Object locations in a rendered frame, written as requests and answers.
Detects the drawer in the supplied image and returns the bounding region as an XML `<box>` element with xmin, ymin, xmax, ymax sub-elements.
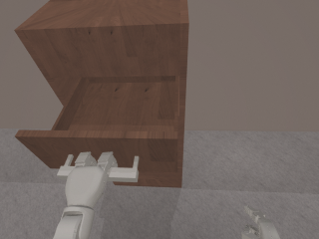
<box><xmin>15</xmin><ymin>76</ymin><xmax>178</xmax><ymax>172</ymax></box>

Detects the robot right hand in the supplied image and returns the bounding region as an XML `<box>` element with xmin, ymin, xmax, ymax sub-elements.
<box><xmin>241</xmin><ymin>205</ymin><xmax>280</xmax><ymax>239</ymax></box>

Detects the robot left forearm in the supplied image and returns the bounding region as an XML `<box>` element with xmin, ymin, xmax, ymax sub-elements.
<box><xmin>53</xmin><ymin>205</ymin><xmax>95</xmax><ymax>239</ymax></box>

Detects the robot left hand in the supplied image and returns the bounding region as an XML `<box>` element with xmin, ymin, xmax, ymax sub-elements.
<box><xmin>65</xmin><ymin>151</ymin><xmax>118</xmax><ymax>209</ymax></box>

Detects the cabinet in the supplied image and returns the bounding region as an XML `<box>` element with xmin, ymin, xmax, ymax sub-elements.
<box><xmin>14</xmin><ymin>0</ymin><xmax>189</xmax><ymax>188</ymax></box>

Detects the handle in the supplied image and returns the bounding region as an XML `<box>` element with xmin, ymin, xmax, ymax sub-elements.
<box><xmin>57</xmin><ymin>154</ymin><xmax>140</xmax><ymax>182</ymax></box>

